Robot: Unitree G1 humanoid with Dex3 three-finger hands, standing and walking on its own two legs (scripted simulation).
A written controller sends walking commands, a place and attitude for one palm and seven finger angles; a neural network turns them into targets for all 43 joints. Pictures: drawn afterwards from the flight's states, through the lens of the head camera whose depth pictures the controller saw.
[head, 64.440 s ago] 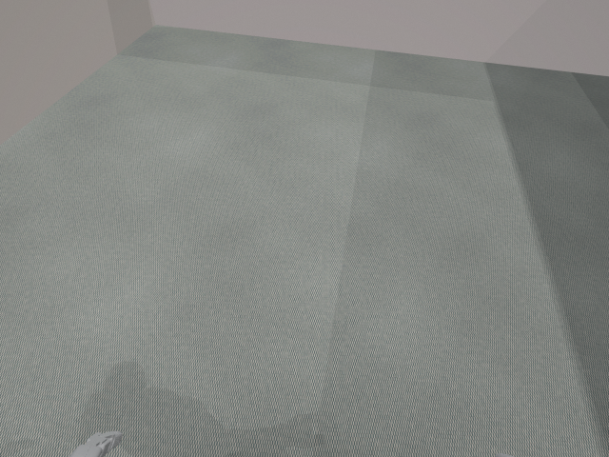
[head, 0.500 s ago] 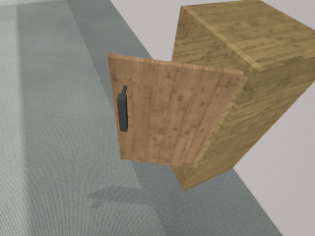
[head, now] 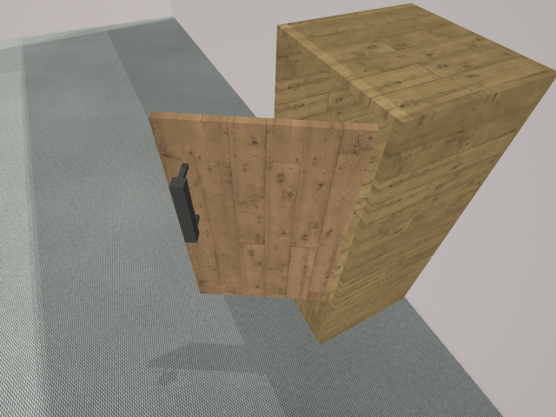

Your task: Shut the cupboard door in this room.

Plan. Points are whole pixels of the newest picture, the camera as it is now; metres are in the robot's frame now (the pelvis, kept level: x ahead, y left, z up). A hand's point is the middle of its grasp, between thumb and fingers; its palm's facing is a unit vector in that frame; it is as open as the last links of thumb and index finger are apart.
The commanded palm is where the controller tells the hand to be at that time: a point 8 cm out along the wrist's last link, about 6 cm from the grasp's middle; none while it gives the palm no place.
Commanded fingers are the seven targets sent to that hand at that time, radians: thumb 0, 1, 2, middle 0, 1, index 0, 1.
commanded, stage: come to a stop and stand still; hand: left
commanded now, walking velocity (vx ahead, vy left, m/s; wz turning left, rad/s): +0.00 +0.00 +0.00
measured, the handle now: (188, 204) +0.48 +0.19 -0.01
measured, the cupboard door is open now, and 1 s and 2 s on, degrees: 60 60 60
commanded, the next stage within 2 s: look again from close up in 0.72 s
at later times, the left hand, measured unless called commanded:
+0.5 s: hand out of the picture +0.01 +0.16 -0.18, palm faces +0.05 -0.99 -0.16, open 7.4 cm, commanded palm none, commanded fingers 0.00 0.90 0.90 -0.20 -0.30 -0.20 -0.30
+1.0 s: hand out of the picture +0.03 +0.21 -0.18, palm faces -0.01 -0.98 -0.22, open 7.4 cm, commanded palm none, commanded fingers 0.00 0.90 0.90 -0.20 -0.30 -0.20 -0.30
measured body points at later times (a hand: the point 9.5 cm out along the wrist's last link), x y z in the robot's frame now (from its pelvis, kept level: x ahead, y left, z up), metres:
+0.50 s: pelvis +0.02 +0.00 +0.00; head +0.04 +0.01 +0.45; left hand +0.01 +0.21 -0.17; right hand +0.02 -0.22 -0.16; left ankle +0.02 +0.14 -0.74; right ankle -0.05 -0.10 -0.74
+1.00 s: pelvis +0.02 +0.03 -0.01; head +0.03 +0.03 +0.44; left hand +0.03 +0.26 -0.16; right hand +0.04 -0.20 -0.16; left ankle +0.02 +0.15 -0.74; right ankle -0.04 -0.10 -0.74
